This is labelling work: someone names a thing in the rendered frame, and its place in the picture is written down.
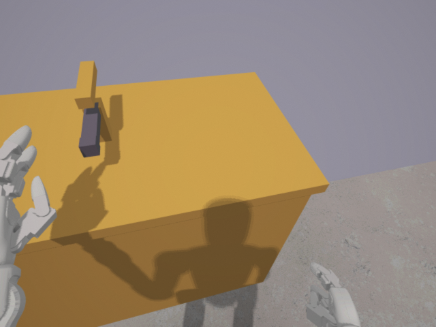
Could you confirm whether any tap lever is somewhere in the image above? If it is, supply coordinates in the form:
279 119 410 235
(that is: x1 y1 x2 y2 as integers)
78 102 101 157

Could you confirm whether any robot left hand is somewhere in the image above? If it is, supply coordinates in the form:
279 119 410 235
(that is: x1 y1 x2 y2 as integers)
0 125 57 265

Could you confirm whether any left robot forearm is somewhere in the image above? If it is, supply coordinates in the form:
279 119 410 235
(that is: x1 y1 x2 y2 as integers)
0 264 26 327

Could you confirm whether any counter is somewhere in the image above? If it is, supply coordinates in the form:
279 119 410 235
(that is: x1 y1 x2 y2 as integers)
0 61 329 327

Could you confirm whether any robot right hand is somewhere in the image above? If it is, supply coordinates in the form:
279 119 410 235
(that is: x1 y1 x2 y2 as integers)
307 262 361 327

